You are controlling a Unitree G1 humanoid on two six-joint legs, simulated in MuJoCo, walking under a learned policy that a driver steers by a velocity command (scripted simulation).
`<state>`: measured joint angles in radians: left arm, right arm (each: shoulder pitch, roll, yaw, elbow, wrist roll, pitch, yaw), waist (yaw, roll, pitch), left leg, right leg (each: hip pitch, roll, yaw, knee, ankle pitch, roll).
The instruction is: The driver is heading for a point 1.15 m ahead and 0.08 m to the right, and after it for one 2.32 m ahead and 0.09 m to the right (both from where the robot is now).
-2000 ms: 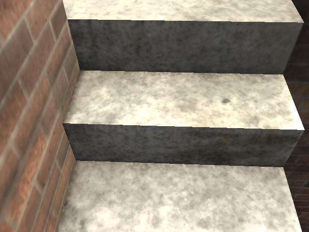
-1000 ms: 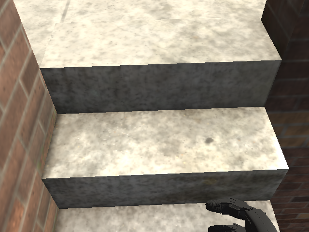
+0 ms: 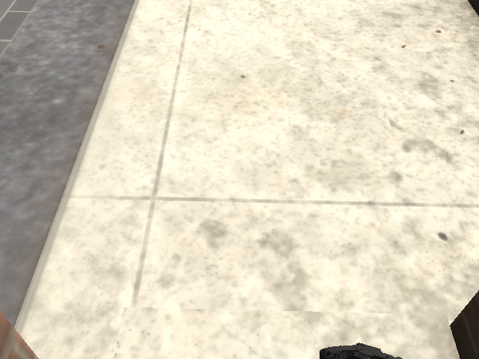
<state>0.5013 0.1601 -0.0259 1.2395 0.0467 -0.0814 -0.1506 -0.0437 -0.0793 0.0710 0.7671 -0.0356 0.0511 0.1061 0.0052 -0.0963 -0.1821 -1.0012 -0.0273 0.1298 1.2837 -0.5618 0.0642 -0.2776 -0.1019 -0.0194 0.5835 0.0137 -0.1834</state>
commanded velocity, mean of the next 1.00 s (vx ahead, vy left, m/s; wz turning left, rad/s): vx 0.20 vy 0.00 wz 0.00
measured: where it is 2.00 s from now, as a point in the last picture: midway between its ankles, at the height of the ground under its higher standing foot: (270, 357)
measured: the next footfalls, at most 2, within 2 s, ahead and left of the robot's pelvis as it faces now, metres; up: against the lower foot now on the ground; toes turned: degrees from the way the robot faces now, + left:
right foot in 0.50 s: +0.38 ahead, -0.18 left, +0.19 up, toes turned -10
left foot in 1.12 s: +0.40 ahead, +0.07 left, +0.20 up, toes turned +0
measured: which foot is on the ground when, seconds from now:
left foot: down 0.00-0.62, up 0.64-1.00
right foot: up 0.00-0.48, down 0.50-1.00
